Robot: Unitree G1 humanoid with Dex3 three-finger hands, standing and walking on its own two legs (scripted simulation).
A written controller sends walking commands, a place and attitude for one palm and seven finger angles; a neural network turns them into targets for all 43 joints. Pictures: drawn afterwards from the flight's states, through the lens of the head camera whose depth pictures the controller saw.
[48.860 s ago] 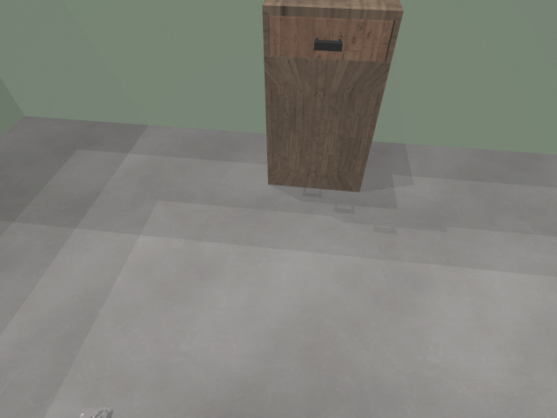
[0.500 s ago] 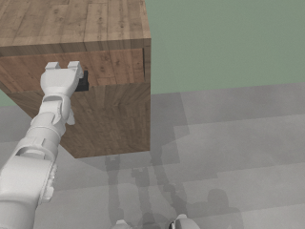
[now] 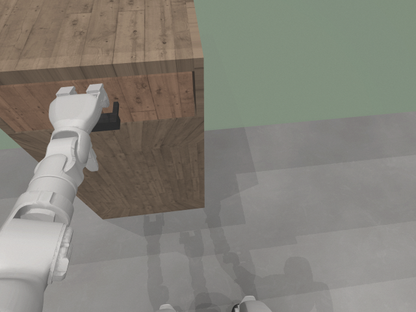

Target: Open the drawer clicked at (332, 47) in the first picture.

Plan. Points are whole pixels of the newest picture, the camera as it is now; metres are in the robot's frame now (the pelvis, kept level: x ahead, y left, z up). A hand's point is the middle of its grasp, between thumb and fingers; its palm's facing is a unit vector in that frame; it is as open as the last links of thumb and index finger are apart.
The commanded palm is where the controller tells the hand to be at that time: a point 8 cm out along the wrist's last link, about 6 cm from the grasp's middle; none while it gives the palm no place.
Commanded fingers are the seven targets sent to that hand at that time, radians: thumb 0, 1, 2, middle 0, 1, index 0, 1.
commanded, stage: lift the fingers back up to retry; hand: left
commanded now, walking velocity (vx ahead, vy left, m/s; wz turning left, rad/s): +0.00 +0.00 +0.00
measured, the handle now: (96, 115) +0.53 +0.23 +0.02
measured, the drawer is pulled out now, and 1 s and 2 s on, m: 0.00 0.00 0.00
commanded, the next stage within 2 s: re-aim the fingers above the handle in 0.46 s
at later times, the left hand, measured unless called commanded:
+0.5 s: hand (80, 116) +0.48 +0.23 +0.08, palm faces -0.04 -0.02 -1.00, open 13.8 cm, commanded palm +0.46 +0.23 +0.14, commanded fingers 0.00 -0.50 0.30 -0.30 -1.20 -0.30 -1.20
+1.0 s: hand (78, 117) +0.48 +0.23 +0.08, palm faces -0.05 -0.02 -1.00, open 13.8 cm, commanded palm +0.46 +0.24 +0.14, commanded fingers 0.00 -0.50 0.30 -0.30 -1.20 -0.30 -1.20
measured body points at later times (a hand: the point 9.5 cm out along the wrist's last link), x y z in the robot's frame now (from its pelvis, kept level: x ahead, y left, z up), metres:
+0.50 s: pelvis +0.04 +0.00 +0.02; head +0.10 -0.02 +0.46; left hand +0.47 +0.23 +0.14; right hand +0.11 -0.27 -0.12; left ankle +0.00 +0.11 -0.71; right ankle +0.02 -0.13 -0.71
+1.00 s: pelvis +0.03 -0.01 +0.02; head +0.09 -0.03 +0.46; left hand +0.47 +0.23 +0.14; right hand +0.08 -0.29 -0.12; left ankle +0.00 +0.11 -0.71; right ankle +0.02 -0.13 -0.71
